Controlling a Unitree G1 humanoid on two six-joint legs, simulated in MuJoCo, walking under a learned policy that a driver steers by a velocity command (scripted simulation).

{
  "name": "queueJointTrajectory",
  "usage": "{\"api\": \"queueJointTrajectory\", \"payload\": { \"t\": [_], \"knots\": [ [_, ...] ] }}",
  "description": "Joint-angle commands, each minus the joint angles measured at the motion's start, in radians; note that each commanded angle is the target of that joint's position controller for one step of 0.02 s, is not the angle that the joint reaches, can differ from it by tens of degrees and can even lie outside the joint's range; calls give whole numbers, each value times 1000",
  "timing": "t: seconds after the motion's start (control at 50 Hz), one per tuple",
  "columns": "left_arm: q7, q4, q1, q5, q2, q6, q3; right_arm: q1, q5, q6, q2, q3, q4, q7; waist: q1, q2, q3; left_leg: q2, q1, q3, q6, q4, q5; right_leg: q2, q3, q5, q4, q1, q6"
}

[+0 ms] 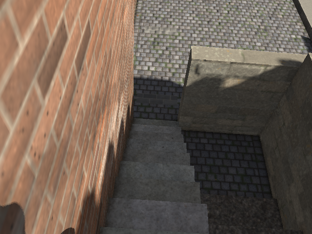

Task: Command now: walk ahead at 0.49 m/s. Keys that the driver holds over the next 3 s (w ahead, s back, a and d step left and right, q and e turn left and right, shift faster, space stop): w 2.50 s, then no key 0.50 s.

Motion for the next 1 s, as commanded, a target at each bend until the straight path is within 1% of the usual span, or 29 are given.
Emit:
{"api": "queueJointTrajectory", "payload": {
  "t": [0.02,0.04,0.06,0.1,0.12,0.16,0.18,0.2,0.24,0.26,0.28,0.3,0.34,0.4,0.46,0.52,0.58,0.62,0.66,0.68,0.72,0.74,0.76,0.8,0.82,0.86,0.9,0.94,1.0],
  "knots": [
    [-38,-85,-207,14,224,46,51,37,0,27,-5,28,-98,24,-143,97,-4,161,-18,11,53,-617,608,-263,259,385,-14,-287,-251],
    [-36,-79,-220,78,255,51,65,169,-24,63,24,41,-9,53,-216,12,-12,113,499,110,47,-340,784,-137,189,313,37,-758,-263],
    [-24,-72,-197,68,202,49,53,305,-42,80,-45,23,26,60,-202,38,3,135,451,33,52,-472,842,-176,225,161,144,-730,-269],
    [20,-54,24,-2,162,30,24,75,-29,80,-118,11,-69,53,-24,155,52,94,489,186,29,-1074,1014,-82,52,-206,284,-509,-153],
    [18,-37,73,-5,199,45,10,-34,-35,85,-99,14,-124,65,-11,29,76,89,614,216,44,-1178,894,-69,97,-345,374,-519,-152],
    [-58,-70,-19,79,272,84,11,317,-78,79,-154,-27,-67,44,-207,81,-87,168,938,93,161,-1107,946,-112,217,-257,762,-477,-55],
    [-117,-54,17,42,241,97,31,418,-78,69,-254,-68,-46,30,-245,225,-137,172,995,2,236,-1095,655,-20,218,-232,1178,-514,-7],
    [-131,-35,322,1,129,81,36,404,-59,61,-364,-82,-73,41,-80,324,-311,290,1172,-243,276,-941,1277,38,262,-245,1387,-604,31],
    [-93,-214,133,-12,81,57,-29,319,3,8,-340,-73,-36,82,-100,186,-169,488,1179,-795,527,-1265,462,33,232,-223,1494,-1085,83],
    [-58,-252,-15,-12,105,61,-42,207,34,-10,-298,-47,-42,76,-87,15,-34,460,972,-744,428,-1376,-9,-64,176,-154,1427,-1092,99],
    [-38,-253,45,-33,71,61,-65,77,43,-21,-291,-33,-93,87,-14,58,-4,527,680,-797,467,-1433,-86,-136,218,-113,1366,-955,143],
    [-28,-191,93,-43,43,86,-61,-49,5,-41,-103,13,-116,52,41,-14,125,413,385,-594,399,-1378,-22,-207,279,317,907,-845,145],
    [-25,-78,193,-16,176,121,10,10,32,-65,-158,-7,-84,-2,15,92,95,271,107,-330,332,-1295,-283,-138,191,389,821,-624,158],
    [-66,-58,116,34,95,133,10,177,10,-57,-259,-28,23,-13,-42,159,41,321,220,-372,347,-1341,-179,-122,144,334,916,-596,134],
    [-36,-103,-10,27,114,96,5,102,1,-71,-158,-12,7,-11,-67,25,3,298,445,-264,308,-1222,54,-120,246,316,756,-670,119],
    [-34,-140,-77,10,99,93,-4,101,-19,-76,-108,-8,37,-45,-80,121,32,317,622,-236,273,-1106,126,-174,322,375,590,-764,138],
    [-50,-148,-145,58,35,99,-28,318,-1,-52,-40,15,88,-80,-170,54,42,280,798,-245,266,-948,109,-190,233,616,142,-875,100],
    [-55,-59,-116,96,29,97,-33,237,11,-24,-70,3,36,-66,-160,115,56,199,483,-49,201,-876,-103,-239,71,1076,-278,-459,30],
    [-82,-50,-138,51,73,125,3,151,-27,-6,-215,-42,1,-9,-113,87,113,191,25,-22,216,-948,-319,-124,-40,970,-41,39,77],
    [-88,-65,-34,-38,-7,163,4,104,187,52,-186,-76,93,-122,-19,120,94,208,154,38,246,-752,-40,-139,90,821,-239,155,82],
    [-94,43,187,-11,14,173,23,92,174,80,-217,-80,119,-152,42,114,-38,176,103,107,211,-436,139,-55,-15,984,-120,483,74],
    [-92,18,251,-50,53,164,38,68,122,95,-253,-93,121,-158,152,30,49,127,277,88,242,-293,-10,-173,147,637,-620,319,45],
    [-88,74,274,-14,84,161,43,163,93,99,-170,-93,164,-175,83,-134,4,64,201,55,233,43,-291,-184,81,760,-546,465,76],
    [-88,91,362,29,249,160,73,250,149,60,-75,-63,83,-141,-14,-382,-128,15,-323,7,181,449,-295,-375,239,1760,50,780,130],
    [-78,81,343,18,359,165,132,194,162,55,-65,-41,55,-158,44,-416,-297,53,-363,-44,175,405,-63,-494,497,898,-141,760,-46],
    [-60,59,222,48,164,183,85,33,119,80,-152,-71,110,-169,69,-267,-65,58,-335,-39,139,336,122,-438,566,219,-373,430,-72],
    [-62,72,120,69,24,166,35,-1,83,104,-100,-64,106,-161,-37,-145,113,81,-301,-119,84,55,375,-396,490,134,-309,76,-154],
    [-49,95,98,35,-16,155,15,-17,93,119,-59,-51,99,-158,-69,-96,164,52,-222,-76,13,-168,482,-385,460,123,-347,-95,-164],
    [-61,118,64,47,90,128,31,62,71,148,-52,-55,164,-155,-112,-94,61,22,136,-3,10,-352,704,-314,383,72,-359,-215,-165]
  ]
}}
Next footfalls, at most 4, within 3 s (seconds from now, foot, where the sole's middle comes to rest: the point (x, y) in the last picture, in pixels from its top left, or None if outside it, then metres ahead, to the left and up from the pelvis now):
0.18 left None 0.24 0.11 -0.93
0.76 right None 0.48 -0.23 -1.13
1.36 left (143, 219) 0.71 0.04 -1.32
2.04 right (167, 193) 0.97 -0.12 -1.52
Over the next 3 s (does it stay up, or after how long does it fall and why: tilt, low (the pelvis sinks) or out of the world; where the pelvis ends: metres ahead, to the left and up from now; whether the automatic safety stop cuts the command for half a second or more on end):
stays up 1.35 -0.10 -1.14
